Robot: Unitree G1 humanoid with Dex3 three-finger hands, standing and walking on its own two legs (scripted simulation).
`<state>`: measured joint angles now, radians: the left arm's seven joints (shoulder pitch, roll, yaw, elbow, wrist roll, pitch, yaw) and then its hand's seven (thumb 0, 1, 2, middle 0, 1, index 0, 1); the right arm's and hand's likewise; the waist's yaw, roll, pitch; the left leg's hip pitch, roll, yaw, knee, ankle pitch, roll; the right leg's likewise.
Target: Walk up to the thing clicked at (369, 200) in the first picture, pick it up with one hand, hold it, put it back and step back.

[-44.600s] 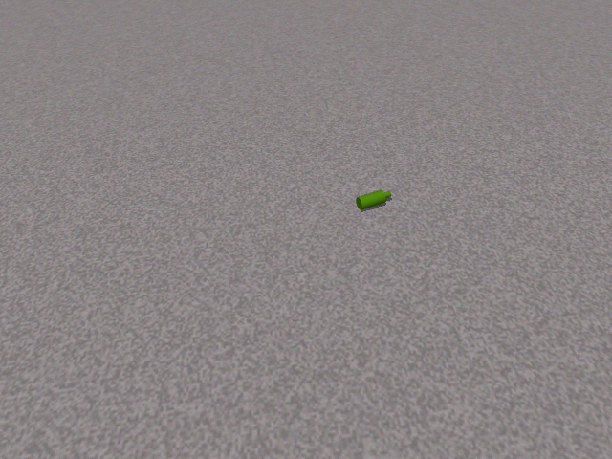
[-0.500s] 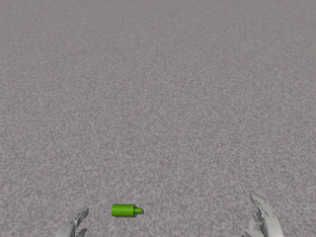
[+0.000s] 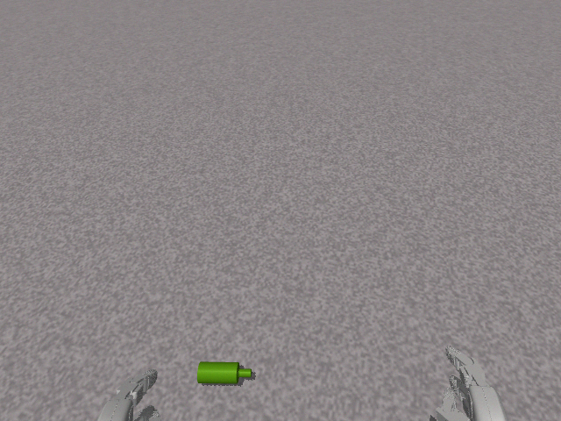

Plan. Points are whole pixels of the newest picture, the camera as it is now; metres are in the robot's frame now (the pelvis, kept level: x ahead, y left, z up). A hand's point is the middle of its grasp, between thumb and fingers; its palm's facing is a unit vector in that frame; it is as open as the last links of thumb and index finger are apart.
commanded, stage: home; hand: left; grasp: from above
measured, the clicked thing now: (225, 372) +0.44 +0.21 -0.68
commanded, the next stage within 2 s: stand in 0.26 s
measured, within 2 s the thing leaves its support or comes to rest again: neither
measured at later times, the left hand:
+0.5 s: hand out of the picture +0.15 +0.21 -0.08, palm faces +0.01 -0.95 -0.32, open 7.4 cm
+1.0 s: hand out of the picture +0.01 +0.24 -0.10, palm faces +0.06 -0.94 -0.33, open 7.4 cm
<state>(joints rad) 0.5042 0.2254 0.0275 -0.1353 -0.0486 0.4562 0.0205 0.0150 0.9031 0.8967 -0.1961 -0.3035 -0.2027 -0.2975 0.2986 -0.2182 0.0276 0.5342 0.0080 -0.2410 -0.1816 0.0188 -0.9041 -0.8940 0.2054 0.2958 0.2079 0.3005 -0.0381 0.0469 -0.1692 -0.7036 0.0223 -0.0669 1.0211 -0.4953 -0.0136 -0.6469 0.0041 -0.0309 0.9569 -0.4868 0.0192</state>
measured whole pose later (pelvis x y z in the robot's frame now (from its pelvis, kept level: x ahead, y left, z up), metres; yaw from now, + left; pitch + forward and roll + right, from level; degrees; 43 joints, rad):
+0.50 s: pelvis -0.01 +0.00 +0.02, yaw +0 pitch +3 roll +0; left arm 0.25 0.27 0.01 0.41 0.05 0.14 0.03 0.01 0.90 0.90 -0.20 -0.30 -0.21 -0.30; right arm 0.19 -0.27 0.00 0.76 -0.07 -0.08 -0.04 0.02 -0.90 -0.89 0.21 0.30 0.21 0.30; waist 0.02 -0.01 -0.01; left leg -0.51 -0.01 -0.03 0.89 -0.43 0.00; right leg -0.48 -0.03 0.00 0.89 -0.45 0.02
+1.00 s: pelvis -0.01 +0.00 +0.06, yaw +1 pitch -4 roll +0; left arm 0.21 0.27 0.04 1.09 0.04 0.02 0.03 0.01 0.90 0.90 -0.20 -0.30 -0.20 -0.30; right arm 0.18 -0.28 -0.03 1.06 -0.02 0.00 -0.02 0.01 -0.91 -0.89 0.20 0.30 0.21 0.30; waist 0.03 0.02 0.07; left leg -0.16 -0.02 -0.05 0.46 -0.22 0.00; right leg -0.13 -0.04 -0.02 0.44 -0.24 0.03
